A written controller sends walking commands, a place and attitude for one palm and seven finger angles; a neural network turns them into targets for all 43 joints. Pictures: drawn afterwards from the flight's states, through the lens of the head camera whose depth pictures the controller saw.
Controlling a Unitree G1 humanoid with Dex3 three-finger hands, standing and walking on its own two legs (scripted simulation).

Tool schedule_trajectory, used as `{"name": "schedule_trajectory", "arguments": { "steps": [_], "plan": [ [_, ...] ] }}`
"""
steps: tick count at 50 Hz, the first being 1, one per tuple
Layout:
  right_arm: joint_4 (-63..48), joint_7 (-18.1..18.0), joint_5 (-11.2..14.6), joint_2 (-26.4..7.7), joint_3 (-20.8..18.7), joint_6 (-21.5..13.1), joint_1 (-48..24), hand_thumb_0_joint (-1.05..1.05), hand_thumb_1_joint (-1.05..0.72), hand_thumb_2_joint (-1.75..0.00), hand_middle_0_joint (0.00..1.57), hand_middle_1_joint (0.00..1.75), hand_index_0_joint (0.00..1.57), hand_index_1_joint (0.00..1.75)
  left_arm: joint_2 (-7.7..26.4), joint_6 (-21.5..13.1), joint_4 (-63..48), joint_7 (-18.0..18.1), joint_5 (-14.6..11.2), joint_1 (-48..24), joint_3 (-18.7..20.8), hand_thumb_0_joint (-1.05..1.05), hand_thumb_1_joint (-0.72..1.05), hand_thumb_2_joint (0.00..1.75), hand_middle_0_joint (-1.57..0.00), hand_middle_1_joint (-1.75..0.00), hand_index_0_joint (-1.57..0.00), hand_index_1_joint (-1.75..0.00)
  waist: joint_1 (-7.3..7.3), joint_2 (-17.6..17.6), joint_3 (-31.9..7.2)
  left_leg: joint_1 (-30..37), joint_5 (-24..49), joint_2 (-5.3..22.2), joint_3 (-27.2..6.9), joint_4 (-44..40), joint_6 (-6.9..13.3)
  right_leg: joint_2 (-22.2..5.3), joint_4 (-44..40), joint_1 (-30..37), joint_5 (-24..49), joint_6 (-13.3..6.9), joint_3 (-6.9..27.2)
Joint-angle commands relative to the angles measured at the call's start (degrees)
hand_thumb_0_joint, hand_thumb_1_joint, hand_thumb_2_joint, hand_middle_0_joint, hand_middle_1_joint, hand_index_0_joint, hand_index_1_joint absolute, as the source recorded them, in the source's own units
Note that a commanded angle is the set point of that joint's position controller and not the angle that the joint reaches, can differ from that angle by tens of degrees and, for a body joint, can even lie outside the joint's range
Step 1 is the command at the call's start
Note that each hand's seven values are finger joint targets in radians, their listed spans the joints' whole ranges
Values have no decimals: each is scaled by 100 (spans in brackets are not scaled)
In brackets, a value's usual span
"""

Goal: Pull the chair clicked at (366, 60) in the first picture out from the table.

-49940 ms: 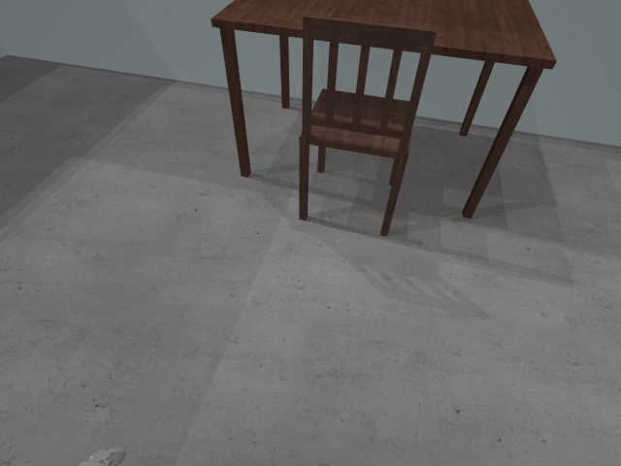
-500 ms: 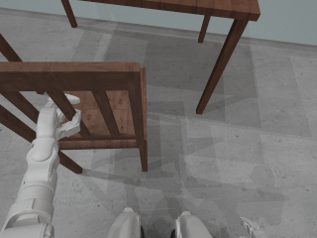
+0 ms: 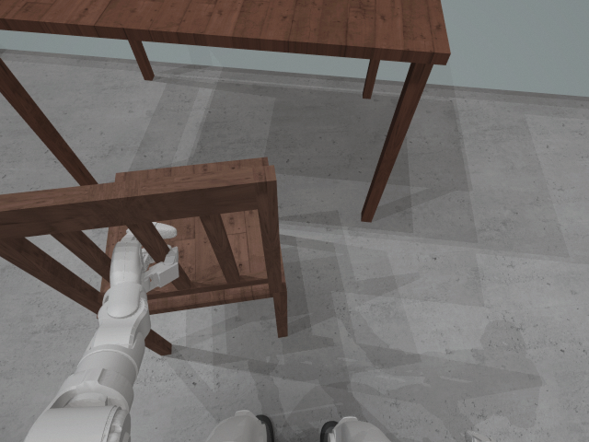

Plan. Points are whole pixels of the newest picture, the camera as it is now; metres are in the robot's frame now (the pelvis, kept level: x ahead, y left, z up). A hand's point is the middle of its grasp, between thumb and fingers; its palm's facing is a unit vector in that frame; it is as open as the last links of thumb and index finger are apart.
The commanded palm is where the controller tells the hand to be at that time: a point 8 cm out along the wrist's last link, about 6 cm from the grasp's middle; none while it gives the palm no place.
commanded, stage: step backward, pulling the chair out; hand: left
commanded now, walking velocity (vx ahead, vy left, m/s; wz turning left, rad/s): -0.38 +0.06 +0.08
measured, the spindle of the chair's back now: (164, 257) +0.40 +0.22 -0.09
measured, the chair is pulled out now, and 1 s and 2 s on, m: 0.31 0.48 0.59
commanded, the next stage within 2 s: stop walking, hand still on the chair in 1.44 s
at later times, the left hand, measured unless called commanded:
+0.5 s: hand (174, 313) +0.29 +0.17 -0.05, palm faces +0.02 -0.98 -0.21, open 5.5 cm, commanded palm +0.28 +0.22 -0.05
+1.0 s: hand (193, 381) +0.20 +0.14 -0.05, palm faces +0.11 -0.96 -0.25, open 5.7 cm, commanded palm +0.20 +0.19 -0.06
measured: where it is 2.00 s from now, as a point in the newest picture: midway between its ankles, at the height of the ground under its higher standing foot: outside the picture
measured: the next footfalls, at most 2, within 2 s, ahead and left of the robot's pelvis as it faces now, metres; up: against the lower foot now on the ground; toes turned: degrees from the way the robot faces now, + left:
right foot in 0.82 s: -0.14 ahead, -0.16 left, +0.00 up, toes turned +0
left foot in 1.12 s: -0.14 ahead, +0.13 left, +0.00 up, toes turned +4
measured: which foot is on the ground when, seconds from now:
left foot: down 0.00-0.84, up 0.86-1.00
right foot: down 0.00-0.36, up 0.38-0.80, down 0.82-1.00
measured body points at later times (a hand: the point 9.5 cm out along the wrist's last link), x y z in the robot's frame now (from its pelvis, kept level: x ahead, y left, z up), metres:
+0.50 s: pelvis -0.06 +0.03 +0.01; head +0.01 +0.04 +0.45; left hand +0.29 +0.23 -0.04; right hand +0.06 -0.22 -0.11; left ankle +0.03 +0.10 -0.72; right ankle -0.07 -0.12 -0.67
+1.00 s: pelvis -0.13 -0.04 +0.02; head -0.05 -0.07 +0.46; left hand +0.19 +0.19 -0.03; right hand -0.07 -0.32 -0.13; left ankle -0.14 +0.09 -0.66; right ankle -0.18 -0.16 -0.72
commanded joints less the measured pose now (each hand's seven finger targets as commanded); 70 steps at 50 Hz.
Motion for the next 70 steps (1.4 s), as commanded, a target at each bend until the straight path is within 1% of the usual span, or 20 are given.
{"name": "schedule_trajectory", "arguments": {
  "steps": [1, 10, 15, 19, 21, 24, 36, 40, 41, 43, 46, 49, 53, 55, 57, 59, 62, 66, 68, 70],
  "plan": [
    [-474, -153, 66, -840, -320, -275, 236, 0, -90, -90, 20, 30, 20, 30, 1166, -274, -980, 15, 195, -1313, -140, 0, 90, 90, -50, -145, -50, -145, 149, 155, -2769, 1202, 1801, 824, -1030, -368, -108, -953, -320, 1410, 2484, -133, 856],
    [-145, -212, 199, -891, -256, -433, -97, 0, -90, -90, 20, 30, 20, 30, 1189, -131, -519, 162, 172, -1830, -420, 0, 90, 90, -50, -145, -50, -145, 212, -469, -1998, 994, -878, 63, -783, 439, -344, -2169, -1681, 1157, 1141, -446, 1552],
    [-36, -316, 134, -993, -227, -559, -139, 0, -90, -90, 20, 30, 20, 30, 688, -114, -638, 125, 165, -1932, -747, 0, 90, 90, -50, -145, -50, -145, 152, -29, -1994, 1543, 1658, 729, -1395, -1202, -18, -835, -464, 1127, 1320, 88, 286],
    [-251, -228, 7, -860, -151, -622, -338, 0, -90, -90, 20, 30, 20, 30, 199, -59, -850, -3, 92, -2216, -1057, 0, 90, 90, -50, -145, -50, -145, 277, 1076, -1961, 1917, -405, 1783, -2685, -2442, 334, -296, 1572, 108, -1299, -18, 331],
    [-224, -222, -129, -746, -110, -651, -382, 0, -90, -90, 20, 30, 20, 30, 315, -44, -879, 59, 121, -2235, -932, 0, 90, 90, -50, -145, -50, -145, 333, 872, -2014, 2245, 699, 1990, -2633, -2209, 420, -430, 2505, -239, -1434, -27, 587],
    [-126, -195, -196, -758, -126, -749, -228, 0, -90, -90, 20, 30, 20, 30, 296, -28, -719, 104, 209, -2108, -891, 0, 90, 90, -50, -145, -50, -145, 301, 186, -2135, 2886, 1932, 1921, -2026, -1767, 594, -348, 2404, -306, -1509, 65, 412],
    [15, 13, -238, -733, -112, -1087, 25, 0, -90, -90, 20, 30, 20, 30, 551, -83, -937, 68, 302, -1535, -522, 0, 90, 90, -50, -145, -50, -145, 188, 1490, -2533, 3471, 1686, 1341, -1559, -1441, 422, -115, 945, 124, -1731, 80, -87],
    [-83, 98, -195, -733, -181, -1089, -109, 0, -90, -90, 20, 30, 20, 30, 815, -139, -1097, -104, 209, -1034, -288, 0, 90, 90, -50, -145, -50, -145, 419, 1451, -2479, 2736, 1381, 865, -1000, -781, -16, -251, -1681, 1449, 1, -101, -133],
    [-88, 99, -173, -662, -208, -1081, -165, 0, -90, -90, 20, 30, 20, 30, 894, -188, -1180, -175, 200, -942, -303, 0, 90, 90, -50, -145, -50, -145, 400, 766, -2345, 2494, 722, 521, -693, -169, -241, -727, -2171, 1603, 674, -230, 224],
    [-235, -13, 76, -693, -246, -1016, -352, 0, -90, -90, 20, 30, 20, 30, 1342, -49, -936, -118, 116, -820, 81, 0, 90, 90, -50, -145, -50, -145, 451, -2250, -1854, 609, -1654, -365, -451, 2414, -588, -2364, -1779, 1476, 2974, -976, 1544],
    [-53, -59, -77, -517, -74, -1003, -651, 0, -90, -90, 20, 30, 20, 30, 722, 57, -990, -56, 285, -1657, -348, 0, 90, 90, -50, -145, -50, -145, 264, -1091, -1729, -358, -1466, -94, -945, 2551, -583, -2211, -678, 3037, 5508, -764, 843],
    [123, -172, -36, -673, -76, -973, -599, 0, -90, -90, 20, 30, 20, 30, 1358, 40, -689, 124, 365, -1609, 89, 0, 90, 90, -50, -145, -50, -145, 396, -720, -1503, -422, -1732, -112, -626, 1208, -536, -2137, -427, 3728, 6403, -551, 775],
    [215, -321, 54, -842, -155, -838, -276, 0, -90, -90, 20, 30, 20, 30, 743, 258, -346, 136, 265, -1698, -489, 0, 90, 90, -50, -145, -50, -145, 346, -940, -1782, 775, -114, -51, -358, -796, -532, -2100, -225, 3515, 6099, -467, 796],
    [208, -370, 53, -922, -217, -756, -111, 0, -90, -90, 20, 30, 20, 30, 627, 272, -558, 118, 203, -1980, -712, 0, 90, 90, -50, -145, -50, -145, 257, -736, -2093, 2069, 2375, 269, -266, -1700, -364, -1650, 294, 2763, 5109, -74, 267],
    [102, -221, 38, -1055, -351, -640, 116, 0, -90, -90, 20, 30, 20, 30, 237, 264, -590, 39, 233, -2148, -897, 0, 90, 90, -50, -145, -50, -145, 277, 58, -2414, 3914, 6061, 1091, -1014, -679, 220, -835, 545, 958, 1816, 201, 83],
    [68, -17, -57, -921, -346, -617, 194, 0, -90, -90, 20, 30, 20, 30, -124, 186, -483, -51, 321, -2135, -1049, 0, 90, 90, -50, -145, -50, -145, 235, 469, -2397, 4568, 6465, 1331, -1230, -478, 415, -515, 117, 273, -383, 78, 11],
    [-133, 38, -103, -850, -299, -561, -35, 0, -90, -90, 20, 30, 20, 30, -41, 167, -598, -81, 405, -1888, -972, 0, 90, 90, -50, -145, -50, -145, 279, 775, -2243, 3743, 5720, 1202, -1140, -304, 195, -588, -433, 937, 746, 4, 41],
    [-419, -70, 13, -769, -294, -456, -156, 0, -90, -90, 20, 30, 20, 30, 306, 162, -647, -69, 314, -1651, -704, 0, 90, 90, -50, -145, -50, -145, 256, -994, -2482, 1478, 1333, 436, -390, 344, -473, -1614, -560, 2996, 5042, -496, 728],
    [-409, -167, 26, -721, -209, -455, -261, 0, -90, -90, 20, 30, 20, 30, 412, 296, -449, -82, 279, -1464, -701, 0, 90, 90, -50, -145, -50, -145, 325, -959, -2216, 967, -866, 233, -564, 368, -474, -2072, -634, 2861, 5156, -697, 895],
    [-362, -212, -22, -635, -101, -468, -316, 0, -90, -90, 20, 30, 20, 30, 382, 331, -643, -54, 276, -1675, -758, 0, 90, 90, -50, -145, -50, -145, 281, -675, -2122, 1205, -473, 349, -586, -411, -435, -1901, -481, 2431, 3968, -462, 638]
  ]
}}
